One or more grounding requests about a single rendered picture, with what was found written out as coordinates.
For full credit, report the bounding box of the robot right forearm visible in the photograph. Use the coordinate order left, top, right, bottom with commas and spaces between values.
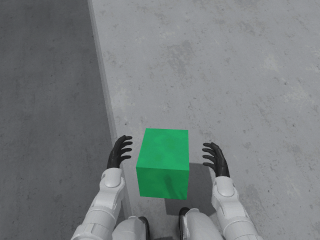
211, 176, 265, 240

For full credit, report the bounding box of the robot right hand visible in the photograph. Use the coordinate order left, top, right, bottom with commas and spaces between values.
202, 142, 230, 178

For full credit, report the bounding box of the robot right thigh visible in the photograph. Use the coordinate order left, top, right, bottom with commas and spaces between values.
182, 212, 224, 240

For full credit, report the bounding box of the left robot shin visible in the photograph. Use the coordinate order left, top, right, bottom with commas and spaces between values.
128, 216, 141, 222

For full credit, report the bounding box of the carton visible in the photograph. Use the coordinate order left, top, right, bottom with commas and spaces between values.
136, 128, 190, 200

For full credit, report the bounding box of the robot left hand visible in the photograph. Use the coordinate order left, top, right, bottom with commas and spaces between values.
106, 135, 133, 169

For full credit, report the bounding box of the robot left forearm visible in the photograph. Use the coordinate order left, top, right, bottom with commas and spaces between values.
71, 167, 125, 240

